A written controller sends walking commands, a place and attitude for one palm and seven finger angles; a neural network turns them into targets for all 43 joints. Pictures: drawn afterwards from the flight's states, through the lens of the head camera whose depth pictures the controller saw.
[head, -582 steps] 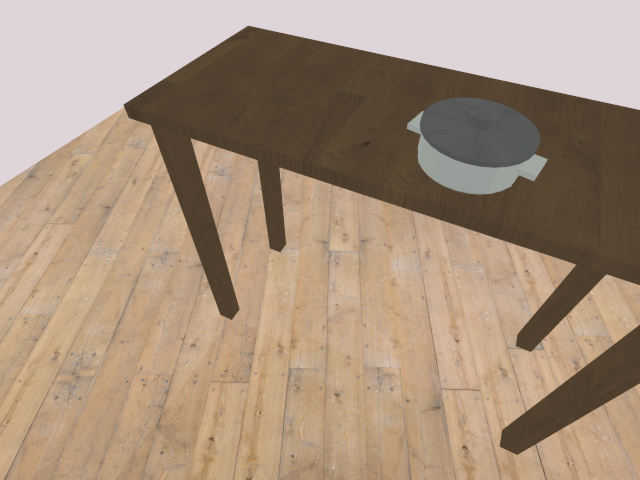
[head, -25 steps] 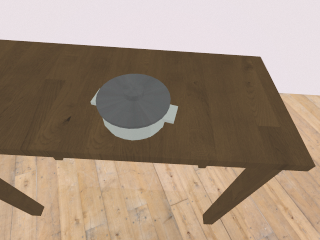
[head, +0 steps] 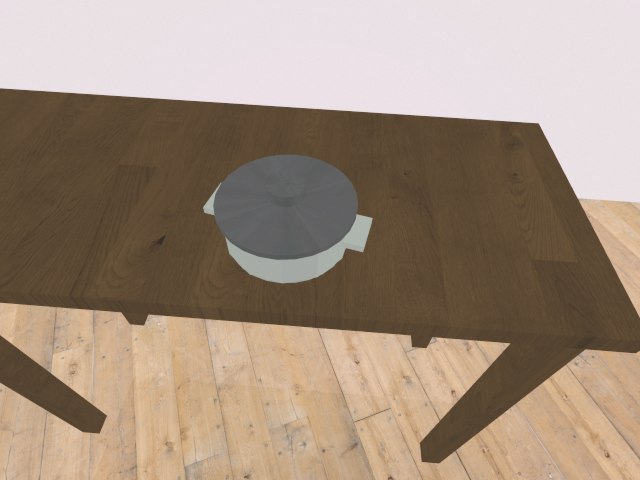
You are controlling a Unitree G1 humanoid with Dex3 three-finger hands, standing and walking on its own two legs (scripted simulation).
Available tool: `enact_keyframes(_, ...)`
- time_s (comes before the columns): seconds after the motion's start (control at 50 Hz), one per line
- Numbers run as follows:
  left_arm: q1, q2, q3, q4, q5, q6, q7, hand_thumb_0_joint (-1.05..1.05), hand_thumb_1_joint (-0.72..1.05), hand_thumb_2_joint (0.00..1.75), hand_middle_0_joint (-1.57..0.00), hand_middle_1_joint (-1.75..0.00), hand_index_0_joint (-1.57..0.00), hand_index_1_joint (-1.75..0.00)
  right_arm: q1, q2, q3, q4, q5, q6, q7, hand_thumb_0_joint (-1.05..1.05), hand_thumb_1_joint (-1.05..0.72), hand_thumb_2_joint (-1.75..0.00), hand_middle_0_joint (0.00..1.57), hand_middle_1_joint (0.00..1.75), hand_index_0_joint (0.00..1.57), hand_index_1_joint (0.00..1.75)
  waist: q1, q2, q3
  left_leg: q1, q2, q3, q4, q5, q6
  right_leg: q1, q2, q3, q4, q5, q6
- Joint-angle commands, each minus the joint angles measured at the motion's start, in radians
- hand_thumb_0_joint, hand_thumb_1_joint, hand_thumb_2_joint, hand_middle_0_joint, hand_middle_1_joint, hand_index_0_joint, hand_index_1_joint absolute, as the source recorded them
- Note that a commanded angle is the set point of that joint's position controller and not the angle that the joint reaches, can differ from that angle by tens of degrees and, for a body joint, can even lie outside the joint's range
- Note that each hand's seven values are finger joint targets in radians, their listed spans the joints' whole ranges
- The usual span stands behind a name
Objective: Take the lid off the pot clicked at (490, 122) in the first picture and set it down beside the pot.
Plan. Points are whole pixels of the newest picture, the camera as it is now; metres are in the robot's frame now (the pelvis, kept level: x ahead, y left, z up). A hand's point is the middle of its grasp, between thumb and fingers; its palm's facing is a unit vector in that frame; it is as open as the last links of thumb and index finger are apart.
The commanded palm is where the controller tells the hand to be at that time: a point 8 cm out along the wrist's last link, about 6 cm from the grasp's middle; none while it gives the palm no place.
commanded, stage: lift the closed hand beside the body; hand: left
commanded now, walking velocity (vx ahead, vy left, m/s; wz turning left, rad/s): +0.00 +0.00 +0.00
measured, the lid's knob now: (285, 188) +0.42 +0.09 +0.15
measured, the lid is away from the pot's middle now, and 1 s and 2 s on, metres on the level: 0.00 0.00 0.00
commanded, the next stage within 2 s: raise the hand higher, near the body in 0.52 s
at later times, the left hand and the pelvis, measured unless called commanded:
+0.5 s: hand out of the picture +0.09 +0.19 +0.07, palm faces +0.30 -0.89 -0.33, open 3.1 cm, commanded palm +0.04 +0.23 +0.10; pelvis -0.05 -0.04 +0.00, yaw +1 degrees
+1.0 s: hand (84, 446) +0.12 +0.20 +0.15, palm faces +0.34 -0.81 -0.48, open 3.1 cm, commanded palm +0.06 +0.23 +0.18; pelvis -0.03 -0.04 +0.00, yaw -1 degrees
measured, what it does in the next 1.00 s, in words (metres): shifts its weight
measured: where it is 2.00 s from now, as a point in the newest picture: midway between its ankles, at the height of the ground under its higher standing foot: outside the picture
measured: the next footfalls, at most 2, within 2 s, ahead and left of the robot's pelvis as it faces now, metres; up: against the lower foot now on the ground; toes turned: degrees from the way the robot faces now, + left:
none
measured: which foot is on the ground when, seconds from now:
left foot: down 0.00-1.00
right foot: down 0.00-1.00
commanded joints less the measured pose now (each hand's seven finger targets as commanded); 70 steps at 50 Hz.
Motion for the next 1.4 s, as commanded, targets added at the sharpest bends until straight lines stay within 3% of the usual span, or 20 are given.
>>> enact_keyframes(0.0, 0.031, -0.139, -0.160, -0.477, 0.008, -0.020, 0.030, 0.00, 0.90, 0.90, -0.46, -0.59, -0.46, -0.59, -0.175, -0.148, -0.017, -0.250, 0.003, -0.166, 0.026, 0.00, -0.90, -0.90, 0.20, 0.30, 0.20, 0.30, -0.028, 0.071, -0.117, 0.187, 0.105, -0.150, -0.072, 0.626, -0.072, -0.067, 0.016, -0.043, -0.029, 0.212, -0.022)
enact_keyframes(0.04, 0.258, -0.164, -0.133, -0.326, 0.032, -0.015, 0.005, 0.00, 0.90, 0.90, -0.55, -0.68, -0.55, -0.68, -0.201, -0.157, -0.058, -0.306, -0.014, -0.132, 0.060, 0.00, -0.90, -0.90, 0.20, 0.30, 0.20, 0.30, 0.008, -0.097, -0.024, 0.088, 0.122, -0.157, -0.069, 0.650, -0.057, -0.081, 0.024, -0.066, -0.042, 0.223, -0.020)
enact_keyframes(0.1, 0.421, 0.031, 0.084, -0.422, 0.036, -0.060, -0.040, 0.00, 0.90, 0.90, -0.68, -0.83, -0.68, -0.83, -0.265, -0.160, -0.094, -0.409, -0.031, -0.048, 0.071, 0.00, -0.90, -0.90, 0.20, 0.30, 0.20, 0.30, 0.051, -0.231, 0.005, -0.001, 0.103, -0.102, -0.065, 0.478, -0.058, -0.051, 0.020, -0.054, -0.044, 0.255, -0.012)
enact_keyframes(0.14, 0.402, 0.188, 0.261, -0.565, 0.010, -0.114, -0.045, 0.00, 0.90, 0.90, -0.77, -0.92, -0.77, -0.92, -0.312, -0.151, -0.098, -0.489, -0.022, -0.011, 0.052, 0.00, -0.90, -0.90, 0.20, 0.30, 0.20, 0.30, 0.065, -0.220, 0.010, -0.033, 0.089, -0.069, -0.081, 0.310, -0.062, -0.028, 0.012, -0.041, -0.067, 0.214, -0.015)
enact_keyframes(0.22, 0.079, 0.167, 0.189, -0.923, -0.007, -0.194, -0.057, 0.00, 0.90, 0.90, -0.95, -1.12, -0.95, -1.12, -0.305, -0.123, -0.042, -0.589, -0.025, 0.002, 0.014, 0.00, -0.90, -0.90, 0.20, 0.30, 0.20, 0.30, 0.007, 0.072, 0.016, 0.022, 0.060, -0.041, -0.087, 0.119, -0.041, -0.087, 0.009, 0.015, -0.118, 0.112, -0.012)
enact_keyframes(0.24, 0.034, 0.190, 0.203, -0.963, -0.005, -0.199, -0.052, 0.00, 0.90, 0.90, -0.99, -1.16, -0.99, -1.16, -0.307, -0.124, -0.039, -0.597, -0.029, 0.001, 0.008, 0.00, -0.90, -0.90, 0.20, 0.30, 0.20, 0.30, -0.005, 0.105, 0.022, 0.034, 0.060, -0.032, -0.076, 0.088, -0.039, -0.116, 0.007, 0.015, -0.144, 0.091, -0.008)
enact_keyframes(0.3, 0.037, 0.136, 0.150, -0.992, -0.012, -0.205, -0.055, 0.00, 0.90, 0.90, -1.12, -1.31, -1.12, -1.31, -0.275, -0.122, -0.024, -0.602, -0.038, -0.006, -0.004, 0.00, -0.90, -0.90, 0.20, 0.30, 0.20, 0.30, -0.018, 0.160, 0.006, 0.081, 0.051, -0.040, -0.066, 0.052, -0.030, -0.124, 0.014, 0.021, -0.158, 0.053, -0.011)
enact_keyframes(0.34, 0.107, 0.158, 0.183, -1.030, -0.016, -0.212, -0.056, 0.00, 0.90, 0.90, -1.21, -1.40, -1.21, -1.40, -0.278, -0.128, -0.027, -0.618, -0.040, -0.013, -0.004, 0.00, -0.90, -0.90, 0.20, 0.30, 0.20, 0.30, -0.008, 0.112, -0.037, 0.096, 0.051, -0.038, -0.053, 0.059, -0.028, -0.111, 0.020, 0.012, -0.158, 0.052, -0.009)
enact_keyframes(0.38, 0.150, 0.168, 0.207, -1.044, -0.023, -0.218, -0.061, 0.00, 0.90, 0.90, -1.30, -1.50, -1.30, -1.50, -0.281, -0.131, -0.031, -0.619, -0.044, -0.009, -0.010, 0.00, -0.90, -0.90, 0.20, 0.30, 0.20, 0.30, 0.000, 0.034, -0.034, 0.093, 0.050, -0.036, -0.047, 0.073, -0.021, -0.098, 0.016, 0.020, -0.173, 0.047, -0.005)
enact_keyframes(0.44, 0.164, 0.222, 0.288, -1.052, -0.025, -0.227, -0.054, 0.00, 0.90, 0.90, -1.30, -1.50, -1.30, -1.50, -0.305, -0.131, -0.036, -0.607, -0.043, -0.013, -0.014, 0.00, -0.90, -0.90, 0.20, 0.30, 0.20, 0.30, 0.009, -0.008, -0.008, 0.086, 0.050, -0.031, -0.036, 0.072, -0.022, -0.112, 0.013, 0.028, -0.198, 0.019, 0.002)
enact_keyframes(0.54, 0.174, 0.281, 0.360, -1.168, -0.025, -0.250, -0.040, 0.00, 0.90, 0.90, -1.30, -1.50, -1.30, -1.50, -0.335, -0.124, -0.030, -0.602, -0.041, -0.038, -0.026, 0.00, -0.90, -0.90, 0.20, 0.30, 0.20, 0.30, 0.033, 0.067, -0.007, 0.092, 0.053, -0.038, -0.042, 0.090, -0.024, -0.086, 0.006, 0.041, -0.200, 0.028, -0.001)
enact_keyframes(0.56, 0.193, 0.261, 0.344, -1.196, -0.026, -0.257, -0.040, 0.00, 0.90, 0.90, -1.30, -1.50, -1.30, -1.50, -0.336, -0.116, -0.031, -0.602, -0.041, -0.045, -0.029, 0.00, -0.90, -0.90, 0.20, 0.30, 0.20, 0.30, 0.032, 0.069, -0.023, 0.098, 0.055, -0.037, -0.043, 0.103, -0.023, -0.073, 0.001, 0.045, -0.200, 0.033, -0.001)
enact_keyframes(0.68, 0.255, 0.260, 0.401, -1.081, -0.028, -0.258, -0.045, 0.00, 0.90, 0.90, -1.30, -1.50, -1.30, -1.50, -0.350, -0.116, -0.051, -0.557, -0.031, -0.044, -0.034, 0.00, -0.90, -0.90, 0.20, 0.30, 0.20, 0.30, 0.039, -0.036, 0.059, 0.073, 0.063, -0.031, -0.043, 0.111, -0.016, -0.099, 0.000, 0.051, -0.216, 0.022, 0.007)
enact_keyframes(0.8, 0.232, 0.318, 0.450, -1.249, -0.023, -0.299, -0.022, 0.00, 0.90, 0.90, -1.30, -1.50, -1.30, -1.50, -0.341, -0.126, -0.055, -0.557, -0.035, -0.085, -0.047, 0.00, -0.90, -0.90, 0.20, 0.30, 0.20, 0.30, 0.052, 0.049, -0.068, 0.132, 0.064, -0.027, -0.032, 0.179, -0.013, -0.043, -0.008, 0.058, -0.182, 0.123, 0.008)
enact_keyframes(0.88, 0.274, 0.284, 0.454, -1.170, -0.026, -0.290, -0.027, 0.00, 0.90, 0.90, -1.30, -1.50, -1.30, -1.50, -0.344, -0.119, -0.064, -0.533, -0.030, -0.074, -0.042, 0.00, -0.90, -0.90, 0.20, 0.30, 0.20, 0.30, 0.049, -0.006, -0.029, 0.123, 0.068, -0.025, -0.037, 0.224, -0.013, -0.042, 0.002, 0.041, -0.159, 0.220, 0.008)
enact_keyframes(0.96, 0.168, 0.291, 0.436, -1.276, -0.026, -0.309, -0.034, 0.00, 0.90, 0.90, -1.30, -1.50, -1.30, -1.50, -0.344, -0.129, -0.057, -0.547, -0.028, -0.081, -0.036, 0.00, -0.90, -0.90, 0.20, 0.30, 0.20, 0.30, 0.037, 0.054, -0.028, 0.142, 0.067, -0.025, -0.040, 0.220, -0.014, -0.053, 0.004, 0.038, -0.159, 0.220, 0.006)
enact_keyframes(1.02, 0.176, 0.310, 0.459, -1.308, -0.027, -0.308, -0.027, 0.00, 0.90, 0.90, -1.30, -1.50, -1.30, -1.50, -0.333, -0.130, -0.055, -0.551, -0.032, -0.081, -0.037, 0.00, -0.90, -0.90, 0.20, 0.30, 0.20, 0.30, 0.047, 0.072, -0.068, 0.160, 0.070, -0.032, -0.039, 0.271, -0.016, -0.024, 0.009, 0.034, -0.135, 0.283, 0.002)
enact_keyframes(1.08, 0.172, 0.299, 0.471, -1.274, -0.033, -0.302, -0.031, 0.00, 0.90, 0.90, -1.30, -1.50, -1.30, -1.50, -0.340, -0.120, -0.050, -0.548, -0.032, -0.070, -0.031, 0.00, -0.90, -0.90, 0.20, 0.30, 0.20, 0.30, 0.048, 0.014, -0.033, 0.140, 0.073, -0.038, -0.045, 0.268, -0.020, -0.030, 0.014, 0.025, -0.129, 0.284, -0.001)
enact_keyframes(1.2, 0.061, 0.302, 0.463, -1.342, -0.037, -0.307, -0.038, 0.00, 0.90, 0.90, -1.30, -1.50, -1.30, -1.50, -0.334, -0.128, -0.037, -0.563, -0.035, -0.059, -0.021, 0.00, -0.90, -0.90, 0.20, 0.30, 0.20, 0.30, 0.041, 0.080, -0.046, 0.153, 0.073, -0.044, -0.046, 0.267, -0.023, -0.028, 0.013, 0.026, -0.121, 0.277, -0.006)
enact_keyframes(1.38, -0.021, 0.308, 0.495, -1.313, -0.049, -0.300, -0.038, 0.00, 0.90, 0.90, -1.30, -1.50, -1.30, -1.50, -0.340, -0.125, -0.026, -0.552, -0.039, -0.038, -0.015, 0.00, -0.90, -0.90, 0.20, 0.30, 0.20, 0.30, 0.042, 0.030, -0.043, 0.142, 0.081, -0.058, -0.056, 0.255, -0.025, -0.024, 0.016, 0.017, -0.116, 0.252, -0.012)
